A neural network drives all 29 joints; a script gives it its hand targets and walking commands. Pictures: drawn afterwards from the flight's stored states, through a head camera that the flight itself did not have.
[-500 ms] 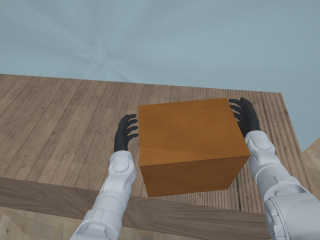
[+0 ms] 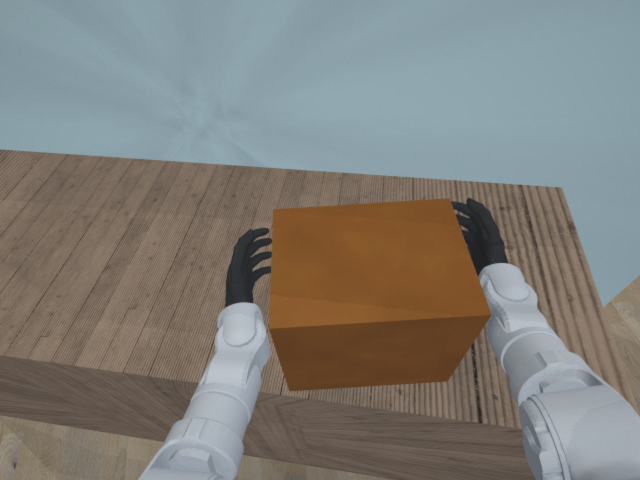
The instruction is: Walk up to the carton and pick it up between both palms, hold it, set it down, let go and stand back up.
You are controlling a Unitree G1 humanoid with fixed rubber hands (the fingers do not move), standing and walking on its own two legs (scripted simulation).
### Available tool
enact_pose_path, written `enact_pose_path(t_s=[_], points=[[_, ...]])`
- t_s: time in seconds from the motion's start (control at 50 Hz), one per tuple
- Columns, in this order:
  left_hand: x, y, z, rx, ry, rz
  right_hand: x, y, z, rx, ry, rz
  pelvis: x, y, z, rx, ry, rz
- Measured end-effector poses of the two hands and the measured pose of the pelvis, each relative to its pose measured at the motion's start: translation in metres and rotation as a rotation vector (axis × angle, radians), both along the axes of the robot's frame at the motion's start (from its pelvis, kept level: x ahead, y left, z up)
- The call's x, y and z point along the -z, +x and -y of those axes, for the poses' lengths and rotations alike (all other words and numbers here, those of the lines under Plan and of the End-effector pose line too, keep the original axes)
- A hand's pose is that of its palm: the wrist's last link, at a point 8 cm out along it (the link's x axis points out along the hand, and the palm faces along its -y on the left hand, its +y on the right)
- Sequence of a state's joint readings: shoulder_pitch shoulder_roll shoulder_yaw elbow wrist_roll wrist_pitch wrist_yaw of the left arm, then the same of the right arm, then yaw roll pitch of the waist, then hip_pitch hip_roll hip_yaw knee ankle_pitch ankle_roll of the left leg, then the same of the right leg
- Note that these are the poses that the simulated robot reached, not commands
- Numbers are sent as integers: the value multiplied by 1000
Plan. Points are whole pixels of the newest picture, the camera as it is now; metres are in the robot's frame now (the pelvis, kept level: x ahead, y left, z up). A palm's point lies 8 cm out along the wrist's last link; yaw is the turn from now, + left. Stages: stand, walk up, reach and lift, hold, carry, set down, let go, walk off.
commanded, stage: reach and lift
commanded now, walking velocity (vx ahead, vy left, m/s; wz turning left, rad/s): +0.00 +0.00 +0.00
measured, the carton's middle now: (365, 300) +0.36 +0.02 -0.01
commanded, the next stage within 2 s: none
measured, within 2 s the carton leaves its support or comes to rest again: leaves its support in 0.48 s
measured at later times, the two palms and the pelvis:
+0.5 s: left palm (237, 293) +0.32 +0.18 +0.04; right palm (484, 260) +0.42 -0.13 +0.05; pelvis -0.01 +0.00 +0.00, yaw +1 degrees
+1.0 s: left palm (230, 272) +0.32 +0.18 +0.09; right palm (507, 253) +0.39 -0.13 +0.10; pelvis -0.02 -0.01 +0.01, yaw +3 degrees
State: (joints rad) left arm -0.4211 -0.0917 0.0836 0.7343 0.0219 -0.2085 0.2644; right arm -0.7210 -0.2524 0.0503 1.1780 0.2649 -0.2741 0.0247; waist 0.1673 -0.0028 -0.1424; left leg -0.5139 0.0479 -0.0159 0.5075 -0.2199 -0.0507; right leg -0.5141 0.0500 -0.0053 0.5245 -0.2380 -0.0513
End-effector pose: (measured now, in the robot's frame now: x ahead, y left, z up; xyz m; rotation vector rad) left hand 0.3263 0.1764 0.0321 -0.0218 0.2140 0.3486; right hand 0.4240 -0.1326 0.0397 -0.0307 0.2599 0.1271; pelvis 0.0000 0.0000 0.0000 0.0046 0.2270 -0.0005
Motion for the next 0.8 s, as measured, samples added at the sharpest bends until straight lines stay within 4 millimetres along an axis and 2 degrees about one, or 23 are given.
enact_pose_path(t_s=[0.26, 0.46, 0.56, 0.7, 0.8], points=[[-1, 0, 0, 1, 3, 3, -1, 0, -1, -2, -17, 6, 0, 0, 0, 0, 0, 0], [-8, -5, -3, 3, 4, 19, -3, -5, -4, -6, -41, 17, 0, -6, 3, -13, -2, 12], [-12, -8, -3, 23, 13, 19, -12, -13, -4, 13, -58, 24, -1, -10, 6, -32, -5, 14], [-30, -8, 4, 57, 19, 42, -36, -24, 4, 51, -67, 46, -3, -13, 9, -37, -3, 38], [-32, -13, 4, 72, 11, 4, -40, -32, 5, 65, -85, 10, -5, -15, 11, -39, 2, 74]])
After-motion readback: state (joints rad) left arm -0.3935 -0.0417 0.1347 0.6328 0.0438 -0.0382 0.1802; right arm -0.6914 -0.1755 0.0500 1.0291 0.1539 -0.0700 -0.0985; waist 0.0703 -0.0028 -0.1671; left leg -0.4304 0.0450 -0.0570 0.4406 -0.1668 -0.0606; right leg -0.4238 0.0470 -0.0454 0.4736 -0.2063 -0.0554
